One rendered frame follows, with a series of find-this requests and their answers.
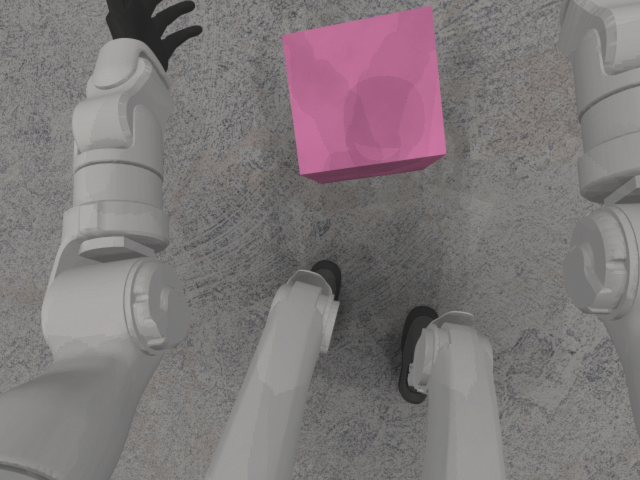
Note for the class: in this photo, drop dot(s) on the left robot upper arm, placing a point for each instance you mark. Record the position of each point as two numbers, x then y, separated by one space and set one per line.
108 326

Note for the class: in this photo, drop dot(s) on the robot thigh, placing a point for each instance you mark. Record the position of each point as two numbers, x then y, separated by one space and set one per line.
463 436
260 439

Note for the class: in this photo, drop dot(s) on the robot right thigh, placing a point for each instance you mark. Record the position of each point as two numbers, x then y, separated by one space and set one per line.
463 436

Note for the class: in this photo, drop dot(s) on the right robot upper arm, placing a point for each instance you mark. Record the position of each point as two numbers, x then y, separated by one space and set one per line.
602 276

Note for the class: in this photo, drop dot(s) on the left robot forearm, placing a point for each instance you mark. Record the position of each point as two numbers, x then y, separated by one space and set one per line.
118 131

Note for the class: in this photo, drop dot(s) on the carton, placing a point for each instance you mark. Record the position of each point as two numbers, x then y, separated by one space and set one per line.
365 97

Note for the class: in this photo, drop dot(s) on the robot left thigh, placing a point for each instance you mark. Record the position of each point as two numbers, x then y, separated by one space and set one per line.
260 439

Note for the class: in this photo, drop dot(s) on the robot left hand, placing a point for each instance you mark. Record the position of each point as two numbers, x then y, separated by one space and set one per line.
132 19

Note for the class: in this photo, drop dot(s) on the right robot forearm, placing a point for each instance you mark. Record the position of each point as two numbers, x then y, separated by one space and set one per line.
601 38

